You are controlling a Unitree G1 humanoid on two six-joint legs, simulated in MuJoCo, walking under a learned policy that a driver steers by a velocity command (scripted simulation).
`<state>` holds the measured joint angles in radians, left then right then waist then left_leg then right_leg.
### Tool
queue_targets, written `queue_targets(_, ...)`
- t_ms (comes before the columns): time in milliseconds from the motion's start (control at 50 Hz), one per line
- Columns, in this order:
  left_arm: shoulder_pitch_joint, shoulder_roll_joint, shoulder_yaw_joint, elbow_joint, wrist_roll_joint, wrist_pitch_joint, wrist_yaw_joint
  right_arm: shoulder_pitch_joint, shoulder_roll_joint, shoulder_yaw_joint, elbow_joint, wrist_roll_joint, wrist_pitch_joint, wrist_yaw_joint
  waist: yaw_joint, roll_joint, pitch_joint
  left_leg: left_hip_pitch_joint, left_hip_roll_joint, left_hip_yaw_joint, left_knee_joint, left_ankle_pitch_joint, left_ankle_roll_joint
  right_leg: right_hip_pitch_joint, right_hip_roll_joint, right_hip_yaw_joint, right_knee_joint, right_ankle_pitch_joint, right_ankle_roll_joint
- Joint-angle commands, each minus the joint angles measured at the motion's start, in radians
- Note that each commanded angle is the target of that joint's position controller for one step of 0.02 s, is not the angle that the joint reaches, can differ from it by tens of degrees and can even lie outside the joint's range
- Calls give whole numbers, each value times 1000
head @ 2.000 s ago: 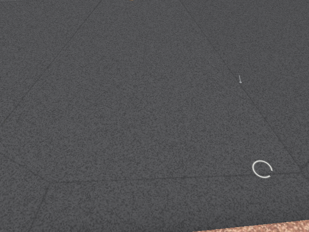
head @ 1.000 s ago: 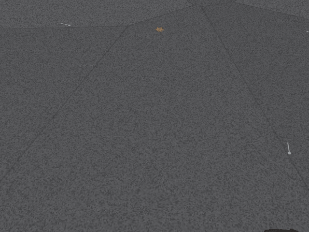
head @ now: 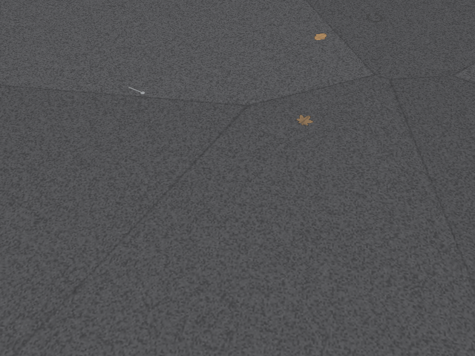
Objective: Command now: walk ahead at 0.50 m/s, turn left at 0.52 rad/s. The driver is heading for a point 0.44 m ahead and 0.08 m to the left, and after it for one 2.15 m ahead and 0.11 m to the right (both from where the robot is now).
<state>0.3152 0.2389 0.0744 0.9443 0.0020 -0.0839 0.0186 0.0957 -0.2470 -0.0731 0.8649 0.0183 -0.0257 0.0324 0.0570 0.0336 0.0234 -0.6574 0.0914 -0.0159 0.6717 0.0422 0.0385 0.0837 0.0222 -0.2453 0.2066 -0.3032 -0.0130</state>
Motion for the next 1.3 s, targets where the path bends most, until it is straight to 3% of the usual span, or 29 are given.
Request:
queue_targets(20,20,177,41,-27,-16,10,7,-140,-48,-1,-123,3,-14,21,4,-89,88,-47,-20,61,-47,-109,33,30,-322,50,9,579,-120)
queue_targets(60,-10,211,50,-37,-23,24,13,-78,-85,-18,-130,5,-11,28,-50,-131,22,87,-84,126,-39,-222,71,54,-325,25,153,938,-99)
queue_targets(100,-47,224,48,-51,-27,38,19,183,-176,-70,-72,12,-9,20,-199,-117,-122,462,-165,141,-125,-184,137,-55,-274,-9,512,1023,-51)
queue_targets(120,-37,188,33,-75,-3,27,19,328,-276,-103,-42,11,1,-4,-239,29,-218,772,-10,-125,-151,-184,204,-331,-221,-9,838,624,-1)
queue_targets(140,19,52,-7,-130,8,-9,3,266,-338,-105,-71,14,-8,-6,-118,244,-307,1035,227,-733,-315,-354,409,-748,23,136,1184,-243,61)
queue_targets(160,-79,138,6,-149,-31,-55,-14,298,-257,-77,-78,-1,-19,-1,-181,111,-353,1059,240,-781,-399,-358,385,-847,-11,343,1233,-254,26)
queue_targets(180,-150,155,11,-172,-58,-75,-21,272,-200,-62,-76,-7,-31,-3,-178,73,-237,973,206,-615,-388,-273,339,-897,-58,336,1196,-180,-2)
queue_targets(200,-155,143,10,-164,-44,-80,-15,205,-166,-53,-86,-2,-42,0,-126,-20,-146,819,153,-482,-386,-153,298,-854,-105,334,1088,-105,-9)
queue_targets(220,-162,158,21,-154,-13,-75,-7,144,-127,-42,-100,-1,-46,-4,-93,-28,-110,704,115,-395,-394,-62,272,-787,-134,330,997,-65,-2)
queue_targets(240,-146,160,26,-152,-6,-61,-7,115,-112,-33,-117,-7,-47,-9,-63,-21,-91,624,92,-358,-417,-2,268,-728,-149,333,960,-34,7)
queue_targets(340,-240,113,16,-199,12,-23,-5,163,-184,-48,-120,-2,-46,-42,-63,-7,-29,469,41,-263,-462,105,251,-706,-120,291,671,141,82)
queue_targets(420,-324,73,-7,-208,7,-36,-31,224,-149,-33,-87,-13,-30,-56,-123,46,-32,428,-22,-120,-414,249,157,-558,-56,232,388,482,62)
queue_targets(500,-340,112,-4,-211,4,-39,-51,235,-141,-20,-57,-24,-29,-57,-124,62,-40,556,38,-141,-338,258,128,-555,-46,252,301,466,-2)
queue_targets(560,-188,171,15,-165,12,-45,-58,171,-157,-23,-61,-26,-26,-62,-30,53,-95,622,32,-120,-141,452,89,-423,-8,236,246,410,-60)
queue_targets(580,-112,217,28,-151,19,-47,-57,174,-155,-21,-73,-33,-24,-65,-2,-6,-162,584,-33,-81,40,367,47,-279,-62,295,251,684,-93)
queue_targets(600,-70,279,33,-167,37,-41,-56,272,-118,-8,-88,-45,-31,-64,-41,-179,-286,334,-140,-44,380,-69,-25,15,-262,556,313,1016,-242)
queue_targets(620,-62,222,18,-165,20,-22,-56,349,-87,8,-75,-41,-30,-55,-49,-311,-404,149,-215,-56,600,-693,-77,166,-403,813,255,1048,-385)
queue_targets(640,-91,204,14,-185,-6,-5,-56,312,-167,-7,-83,-23,-23,-48,-33,-200,-377,88,-167,-124,679,-681,-79,102,-380,844,205,763,-367)
queue_targets(680,-192,179,7,-220,-10,28,-44,165,-176,-18,-113,-10,8,-58,-34,-47,-169,23,-112,-92,643,-580,-80,-166,-295,714,127,373,-285)
queue_targets(760,-222,194,18,-240,12,63,-20,162,-113,-12,-130,-27,33,-84,-77,-154,-103,185,-107,-52,313,-486,-84,-421,-164,603,56,196,-215)
queue_targets(840,-209,220,37,-258,-9,80,1,135,-114,-10,-136,-24,27,-87,-60,-163,-171,248,-122,-68,151,-376,-106,-404,-153,627,68,122,-206)
queue_targets(980,-198,207,38,-277,-23,117,14,149,-132,-20,-142,-11,-6,-65,-84,-191,-125,424,-130,-59,-238,-248,-64,-418,-101,712,141,24,-134)
queue_targets(1000,-170,178,29,-278,-24,120,16,178,-183,-34,-142,-21,-8,-67,-84,-133,-136,525,-16,-136,-311,-237,-22,-493,-55,667,224,-58,-87)
queue_targets(1020,-157,130,19,-306,-24,114,12,159,-279,-55,-151,-53,3,-73,-42,134,-113,575,197,-375,-370,-182,103,-675,86,478,440,-218,-27)
queue_targets(1040,-153,184,36,-309,-16,99,7,120,-253,-50,-171,-84,4,-70,-48,239,-106,502,311,-510,-407,-57,208,-718,103,392,695,-302,14)
queue_targets(1060,-120,237,55,-285,-15,98,3,63,-198,-33,-201,-77,0,-75,-28,154,-102,484,288,-437,-383,-4,206,-705,62,405,842,-252,35)
queue_targets(1120,-70,194,52,-245,-17,131,11,7,-145,-15,-216,-31,3,-82,-23,83,-66,502,168,-218,-334,62,132,-740,38,368,1014,-126,89)
queue_targets(1220,-190,142,26,-330,-29,131,-4,99,-179,-27,-198,-37,27,-94,-97,136,-74,622,173,-121,-334,129,173,-752,-22,291,833,-73,134)
queue_targets(1300,-196,138,17,-361,-24,132,-23,79,-227,-47,-206,-29,34,-82,-102,157,-100,575,203,-59,-327,156,178,-578,-46,224,643,-92,109)
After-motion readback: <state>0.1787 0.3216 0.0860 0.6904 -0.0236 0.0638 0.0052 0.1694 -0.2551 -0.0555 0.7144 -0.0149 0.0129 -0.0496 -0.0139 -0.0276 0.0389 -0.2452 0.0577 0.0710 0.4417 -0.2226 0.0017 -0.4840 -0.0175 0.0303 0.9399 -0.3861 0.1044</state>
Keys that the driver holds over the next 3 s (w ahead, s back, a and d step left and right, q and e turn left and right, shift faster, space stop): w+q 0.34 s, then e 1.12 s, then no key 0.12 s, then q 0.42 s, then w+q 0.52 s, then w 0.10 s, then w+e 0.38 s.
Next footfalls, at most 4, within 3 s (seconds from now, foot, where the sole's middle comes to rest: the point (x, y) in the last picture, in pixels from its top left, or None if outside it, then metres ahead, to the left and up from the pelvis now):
0.10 left None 0.23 0.12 -0.77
0.58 right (261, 335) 0.55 0.00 -0.77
1.00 left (180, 348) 0.50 0.22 -0.77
1.42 right None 0.43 -0.06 -0.77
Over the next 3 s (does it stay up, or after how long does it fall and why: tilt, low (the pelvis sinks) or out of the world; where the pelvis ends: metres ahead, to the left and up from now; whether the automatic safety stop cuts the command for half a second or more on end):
stays up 0.79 0.13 0.00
